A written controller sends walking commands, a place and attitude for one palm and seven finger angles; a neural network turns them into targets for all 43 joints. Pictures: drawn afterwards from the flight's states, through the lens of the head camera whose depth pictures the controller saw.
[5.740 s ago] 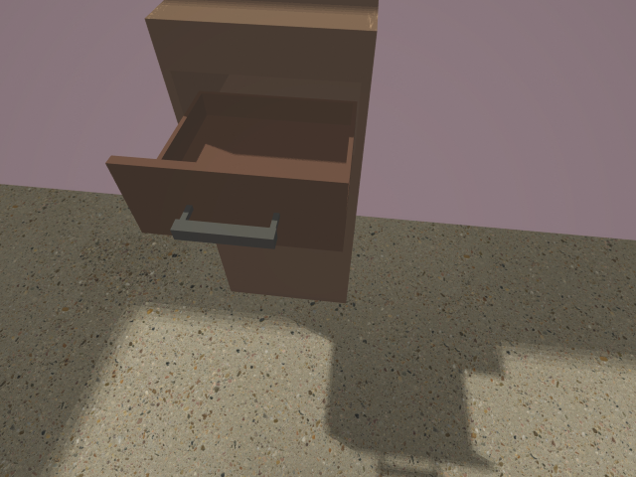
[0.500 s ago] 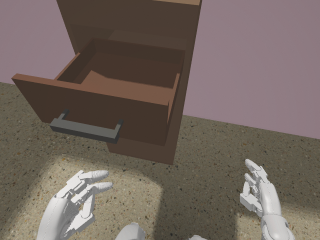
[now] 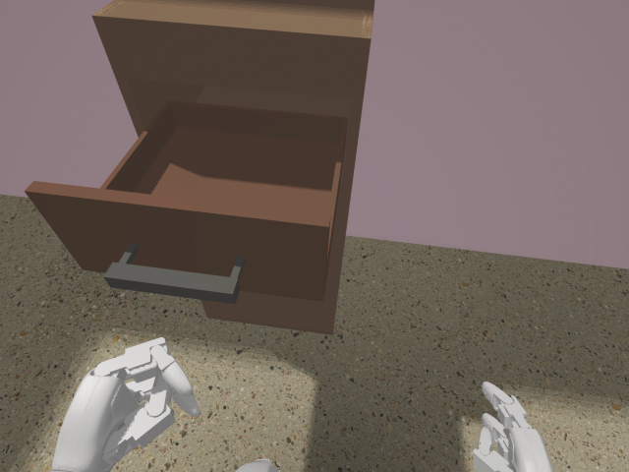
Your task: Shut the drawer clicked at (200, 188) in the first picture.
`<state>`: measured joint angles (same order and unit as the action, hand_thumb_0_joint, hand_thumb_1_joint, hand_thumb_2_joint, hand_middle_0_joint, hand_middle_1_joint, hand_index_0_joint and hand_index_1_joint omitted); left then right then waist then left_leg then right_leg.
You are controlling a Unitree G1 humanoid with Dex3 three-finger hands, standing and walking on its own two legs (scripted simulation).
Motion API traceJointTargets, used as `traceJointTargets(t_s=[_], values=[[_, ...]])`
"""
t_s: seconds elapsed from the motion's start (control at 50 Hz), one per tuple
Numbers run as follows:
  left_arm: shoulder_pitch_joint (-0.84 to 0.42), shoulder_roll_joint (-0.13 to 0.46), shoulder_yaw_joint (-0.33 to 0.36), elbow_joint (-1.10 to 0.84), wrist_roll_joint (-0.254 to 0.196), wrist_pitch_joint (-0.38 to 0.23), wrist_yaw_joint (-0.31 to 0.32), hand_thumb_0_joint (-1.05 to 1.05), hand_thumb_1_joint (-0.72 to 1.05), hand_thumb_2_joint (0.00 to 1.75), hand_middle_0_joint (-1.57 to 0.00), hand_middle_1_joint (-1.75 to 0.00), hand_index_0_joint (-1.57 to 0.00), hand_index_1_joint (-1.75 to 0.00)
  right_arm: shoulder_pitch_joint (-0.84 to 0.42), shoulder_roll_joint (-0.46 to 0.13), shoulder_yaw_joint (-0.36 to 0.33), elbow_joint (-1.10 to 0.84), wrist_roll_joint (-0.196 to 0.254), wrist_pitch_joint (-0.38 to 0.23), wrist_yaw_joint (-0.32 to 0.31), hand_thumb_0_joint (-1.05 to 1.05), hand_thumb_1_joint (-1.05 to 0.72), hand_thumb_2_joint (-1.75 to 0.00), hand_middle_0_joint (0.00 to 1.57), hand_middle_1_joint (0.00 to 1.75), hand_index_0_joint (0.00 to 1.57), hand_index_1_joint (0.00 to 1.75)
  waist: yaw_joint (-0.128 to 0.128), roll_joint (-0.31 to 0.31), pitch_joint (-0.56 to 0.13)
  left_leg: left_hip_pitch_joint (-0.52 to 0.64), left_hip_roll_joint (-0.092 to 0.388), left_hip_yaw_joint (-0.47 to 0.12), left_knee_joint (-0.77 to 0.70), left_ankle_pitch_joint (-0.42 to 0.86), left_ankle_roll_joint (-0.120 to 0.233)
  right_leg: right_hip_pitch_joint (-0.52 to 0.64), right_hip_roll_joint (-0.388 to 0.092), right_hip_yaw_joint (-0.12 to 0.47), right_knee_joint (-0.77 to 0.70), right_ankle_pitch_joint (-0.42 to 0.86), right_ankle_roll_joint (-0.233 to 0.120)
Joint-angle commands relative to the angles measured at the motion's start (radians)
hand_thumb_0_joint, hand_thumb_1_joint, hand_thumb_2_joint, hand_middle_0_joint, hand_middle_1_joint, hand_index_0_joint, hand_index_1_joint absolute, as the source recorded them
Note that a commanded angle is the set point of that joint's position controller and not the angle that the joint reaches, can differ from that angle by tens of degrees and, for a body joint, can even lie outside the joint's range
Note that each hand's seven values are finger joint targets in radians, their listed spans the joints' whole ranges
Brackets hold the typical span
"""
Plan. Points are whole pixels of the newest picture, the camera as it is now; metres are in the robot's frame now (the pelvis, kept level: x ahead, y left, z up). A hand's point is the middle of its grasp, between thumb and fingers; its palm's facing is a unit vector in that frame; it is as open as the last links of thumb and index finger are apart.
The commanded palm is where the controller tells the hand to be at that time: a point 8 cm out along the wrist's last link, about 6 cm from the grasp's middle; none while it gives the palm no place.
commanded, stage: raise the hand and make a fist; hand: left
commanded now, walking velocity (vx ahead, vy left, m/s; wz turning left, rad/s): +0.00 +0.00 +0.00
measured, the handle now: (179, 269) +0.36 +0.21 +0.06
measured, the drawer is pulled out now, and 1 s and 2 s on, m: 0.29 0.29 0.29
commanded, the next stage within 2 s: bring the fist close to the handle in 0.90 s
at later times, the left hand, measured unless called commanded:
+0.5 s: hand (120, 387) +0.17 +0.19 +0.14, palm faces -0.02 -0.99 -0.13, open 3.2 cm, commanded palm +0.13 +0.24 +0.16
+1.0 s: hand (110, 385) +0.17 +0.19 +0.14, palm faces -0.01 -0.99 -0.13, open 3.3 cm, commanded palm +0.12 +0.25 +0.15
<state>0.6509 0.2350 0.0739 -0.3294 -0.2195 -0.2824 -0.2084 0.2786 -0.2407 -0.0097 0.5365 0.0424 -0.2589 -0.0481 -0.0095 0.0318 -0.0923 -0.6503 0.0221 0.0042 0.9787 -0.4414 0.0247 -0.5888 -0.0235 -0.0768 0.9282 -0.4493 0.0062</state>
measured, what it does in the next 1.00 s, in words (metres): stands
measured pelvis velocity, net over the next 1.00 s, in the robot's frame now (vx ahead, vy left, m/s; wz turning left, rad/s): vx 0.02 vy -0.02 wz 0.01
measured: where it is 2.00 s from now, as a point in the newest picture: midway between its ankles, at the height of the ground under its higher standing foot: outside the picture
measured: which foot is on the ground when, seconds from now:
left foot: down 0.00-1.00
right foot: down 0.00-1.00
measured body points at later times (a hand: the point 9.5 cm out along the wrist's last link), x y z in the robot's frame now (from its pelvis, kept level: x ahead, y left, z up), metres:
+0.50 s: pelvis +0.03 -0.01 +0.02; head +0.01 -0.01 +0.47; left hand +0.17 +0.24 +0.15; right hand +0.24 -0.21 -0.01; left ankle +0.03 +0.10 -0.68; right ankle +0.01 -0.13 -0.68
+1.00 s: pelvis +0.02 -0.02 +0.03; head +0.00 -0.04 +0.48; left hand +0.17 +0.25 +0.15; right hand +0.22 -0.25 -0.01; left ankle +0.03 +0.10 -0.68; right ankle +0.01 -0.13 -0.68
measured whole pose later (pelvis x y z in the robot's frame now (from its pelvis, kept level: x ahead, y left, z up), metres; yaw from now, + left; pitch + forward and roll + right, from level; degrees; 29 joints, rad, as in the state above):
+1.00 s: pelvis +0.02 -0.02 +0.03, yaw +0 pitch +0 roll -2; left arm 0.58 0.31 0.30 -0.27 -0.35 -0.14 -0.40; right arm 0.23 -0.25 0.04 0.61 0.07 -0.42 -0.08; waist 0.05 0.06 -0.07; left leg -0.37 0.04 -0.01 0.73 -0.36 -0.01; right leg -0.30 0.01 -0.09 0.67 -0.37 -0.02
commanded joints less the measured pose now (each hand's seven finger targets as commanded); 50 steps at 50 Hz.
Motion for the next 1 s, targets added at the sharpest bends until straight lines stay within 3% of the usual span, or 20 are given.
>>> traceJointTargets(t_s=[0.0, 0.06, 0.1, 0.14, 0.18, 0.26, 0.36, 0.42, 0.46, 0.5, 0.54, 0.58, 0.62, 0.64, 0.7, 0.76, 0.8, 0.88, 0.92, 0.98], values=[[-0.023, 0.079, 0.062, -0.248, -0.015, -0.049, 0.012, 0.0, 0.9, 0.9, -1.22, -1.4, -1.22, -1.4, -0.13, -0.095, -0.024, -0.195, 0.008, -0.075, -0.004, 0.0, -0.9, -0.9, 0.2, 0.3, 0.2, 0.3, 0.016, 0.026, -0.075, 0.128, -0.004, -0.061, -0.239, 0.065, 0.003, 0.026, 0.033, -0.012, -0.176, 0.011, -0.026], [0.001, 0.095, 0.101, -0.235, -0.019, -0.019, 0.009, 0.0, 0.9, 0.9, -1.28, -1.47, -1.28, -1.47, -0.137, -0.091, -0.024, -0.191, 0.011, -0.071, -0.007, 0.0, -0.9, -0.9, 0.2, 0.3, 0.2, 0.3, 0.03, 0.003, -0.074, 0.148, -0.004, -0.053, -0.251, 0.105, 0.003, 0.063, 0.036, -0.012, -0.196, 0.051, -0.026], [-0.008, 0.098, 0.1, -0.266, -0.028, -0.003, -0.003, 0.0, 0.9, 0.9, -1.32, -1.51, -1.32, -1.51, -0.142, -0.089, -0.018, -0.196, 0.013, -0.075, -0.006, 0.0, -0.9, -0.9, 0.2, 0.3, 0.2, 0.3, 0.032, 0.043, -0.085, 0.181, -0.005, -0.05, -0.257, 0.154, 0.001, 0.087, 0.035, -0.015, -0.198, 0.11, -0.027], [-0.007, 0.116, 0.129, -0.251, -0.031, 0.017, -0.007, 0.0, 0.9, 0.9, -1.36, -1.56, -1.36, -1.56, -0.153, -0.09, -0.015, -0.184, 0.013, -0.074, -0.007, 0.0, -0.9, -0.9, 0.2, 0.3, 0.2, 0.3, 0.033, 0.023, -0.072, 0.193, -0.003, -0.049, -0.261, 0.185, 0.001, 0.108, 0.039, -0.016, -0.21, 0.146, -0.026], [0.017, 0.092, 0.109, -0.288, -0.044, 0.029, -0.028, 0.0, 0.9, 0.9, -1.4, -1.6, -1.4, -1.6, -0.15, -0.084, -0.01, -0.194, 0.016, -0.083, -0.002, 0.0, -0.9, -0.9, 0.2, 0.3, 0.2, 0.3, 0.04, 0.049, -0.085, 0.223, -0.006, -0.045, -0.268, 0.226, -0.001, 0.127, 0.039, -0.02, -0.214, 0.195, -0.026], [0.014, 0.122, 0.157, -0.27, -0.06, 0.056, -0.055, 0.0, 0.9, 0.9, -1.4, -1.6, -1.4, -1.6, -0.154, -0.085, -0.004, -0.178, 0.02, -0.09, -0.007, 0.0, -0.9, -0.9, 0.2, 0.3, 0.2, 0.3, 0.04, 0.008, -0.063, 0.243, -0.006, -0.046, -0.283, 0.254, -0.002, 0.152, 0.048, -0.022, -0.24, 0.239, -0.025], [-0.042, 0.154, 0.2, -0.291, -0.089, 0.074, -0.089, 0.0, 0.9, 0.9, -1.4, -1.6, -1.4, -1.6, -0.166, -0.088, 0.008, -0.167, 0.027, -0.113, -0.017, 0.0, -0.9, -0.9, 0.2, 0.3, 0.2, 0.3, 0.042, 0.044, -0.05, 0.281, -0.01, -0.047, -0.308, 0.249, -0.004, 0.179, 0.049, -0.016, -0.278, 0.243, -0.026], [-0.059, 0.174, 0.234, -0.279, -0.109, 0.084, -0.111, 0.0, 0.9, 0.9, -1.4, -1.6, -1.4, -1.6, -0.172, -0.09, 0.011, -0.158, 0.031, -0.13, -0.023, 0.0, -0.9, -0.9, 0.2, 0.3, 0.2, 0.3, 0.045, 0.016, -0.054, 0.298, -0.012, -0.046, -0.319, 0.254, -0.004, 0.203, 0.049, -0.012, -0.303, 0.261, -0.023], [-0.066, 0.19, 0.251, -0.296, -0.116, 0.09, -0.124, 0.0, 0.9, 0.9, -1.4, -1.6, -1.4, -1.6, -0.183, -0.092, 0.017, -0.158, 0.034, -0.148, -0.026, 0.0, -0.9, -0.9, 0.2, 0.3, 0.2, 0.3, 0.054, 0.053, -0.063, 0.321, -0.015, -0.045, -0.329, 0.272, -0.004, 0.225, 0.048, -0.01, -0.31, 0.281, -0.027], [-0.071, 0.182, 0.264, -0.243, -0.13, 0.106, -0.137, 0.0, 0.9, 0.9, -1.4, -1.6, -1.4, -1.6, -0.185, -0.093, 0.017, -0.146, 0.036, -0.156, -0.032, 0.0, -0.9, -0.9, 0.2, 0.3, 0.2, 0.3, 0.052, 0.005, -0.032, 0.316, -0.016, -0.044, -0.339, 0.262, -0.004, 0.227, 0.051, -0.008, -0.331, 0.279, -0.023], [-0.065, 0.185, 0.284, -0.179, -0.143, 0.124, -0.153, 0.0, 0.9, 0.9, -1.4, -1.6, -1.4, -1.6, -0.2, -0.1, 0.019, -0.135, 0.039, -0.161, -0.035, 0.0, -0.9, -0.9, 0.2, 0.3, 0.2, 0.3, 0.057, -0.002, 0.002, 0.301, -0.019, -0.042, -0.345, 0.241, -0.005, 0.226, 0.052, 0.003, -0.354, 0.258, -0.023], [-0.09, 0.171, 0.26, -0.189, -0.148, 0.124, -0.168, 0.0, 0.9, 0.9, -1.4, -1.6, -1.4, -1.6, -0.198, -0.102, 0.021, -0.136, 0.037, -0.171, -0.036, 0.0, -0.9, -0.9, 0.2, 0.3, 0.2, 0.3, 0.052, -0.002, 0.007, 0.307, -0.023, -0.04, -0.351, 0.24, -0.003, 0.231, 0.048, 0.008, -0.362, 0.255, -0.021], [-0.09, 0.2, 0.286, -0.192, -0.146, 0.121, -0.173, 0.0, 0.9, 0.9, -1.4, -1.6, -1.4, -1.6, -0.192, -0.104, 0.017, -0.135, 0.036, -0.179, -0.036, 0.0, -0.9, -0.9, 0.2, 0.3, 0.2, 0.3, 0.057, -0.006, -0.019, 0.317, -0.024, -0.037, -0.349, 0.249, -0.001, 0.242, 0.046, 0.021, -0.371, 0.258, -0.019], [-0.097, 0.224, 0.312, -0.192, -0.146, 0.116, -0.171, 0.0, 0.9, 0.9, -1.4, -1.6, -1.4, -1.6, -0.198, -0.107, 0.016, -0.129, 0.036, -0.183, -0.036, 0.0, -0.9, -0.9, 0.2, 0.3, 0.2, 0.3, 0.061, 0.03, -0.018, 0.318, -0.025, -0.034, -0.346, 0.249, -0.002, 0.246, 0.047, 0.027, -0.375, 0.254, -0.023], [-0.095, 0.208, 0.305, -0.199, -0.148, 0.094, -0.167, 0.0, 0.9, 0.9, -1.4, -1.6, -1.4, -1.6, -0.192, -0.103, 0.016, -0.128, 0.034, -0.195, -0.034, 0.0, -0.9, -0.9, 0.2, 0.3, 0.2, 0.3, 0.061, 0.007, -0.021, 0.321, -0.027, -0.032, -0.352, 0.245, -0.003, 0.249, 0.046, 0.022, -0.377, 0.244, -0.022], [-0.123, 0.231, 0.331, -0.191, -0.149, 0.077, -0.164, 0.0, 0.9, 0.9, -1.4, -1.6, -1.4, -1.6, -0.19, -0.107, 0.013, -0.117, 0.034, -0.206, -0.036, 0.0, -0.9, -0.9, 0.2, 0.3, 0.2, 0.3, 0.06, 0.043, -0.02, 0.327, -0.029, -0.027, -0.351, 0.245, -0.003, 0.251, 0.043, 0.034, -0.388, 0.238, -0.023], [-0.105, 0.209, 0.313, -0.175, -0.151, 0.073, -0.168, 0.0, 0.9, 0.9, -1.4, -1.6, -1.4, -1.6, -0.192, -0.105, 0.012, -0.116, 0.034, -0.215, -0.034, 0.0, -0.9, -0.9, 0.2, 0.3, 0.2, 0.3, 0.062, 0.024, -0.011, 0.326, -0.029, -0.027, -0.354, 0.239, -0.003, 0.248, 0.041, 0.034, -0.391, 0.235, -0.021], [-0.104, 0.227, 0.337, -0.141, -0.155, 0.08, -0.179, 0.0, 0.9, 0.9, -1.4, -1.6, -1.4, -1.6, -0.196, -0.109, 0.007, -0.108, 0.036, -0.221, -0.04, 0.0, -0.9, -0.9, 0.2, 0.3, 0.2, 0.3, 0.062, -0.004, -0.009, 0.321, -0.029, -0.025, -0.353, 0.241, -0.002, 0.252, 0.038, 0.052, -0.406, 0.236, -0.017], [-0.12, 0.224, 0.333, -0.138, -0.158, 0.078, -0.19, 0.0, 0.9, 0.9, -1.4, -1.6, -1.4, -1.6, -0.198, -0.111, 0.01, -0.105, 0.037, -0.223, -0.041, 0.0, -0.9, -0.9, 0.2, 0.3, 0.2, 0.3, 0.062, 0.021, 0.001, 0.32, -0.03, -0.024, -0.357, 0.23, -0.002, 0.246, 0.037, 0.057, -0.412, 0.213, -0.017], [-0.116, 0.227, 0.346, -0.135, -0.164, 0.072, -0.192, 0.0, 0.9, 0.9, -1.4, -1.6, -1.4, -1.6, -0.198, -0.11, 0.008, -0.1, 0.037, -0.231, -0.044, 0.0, -0.9, -0.9, 0.2, 0.3, 0.2, 0.3, 0.062, -0.002, -0.006, 0.325, -0.029, -0.026, -0.357, 0.229, -0.001, 0.247, 0.038, 0.057, -0.416, 0.207, -0.016]])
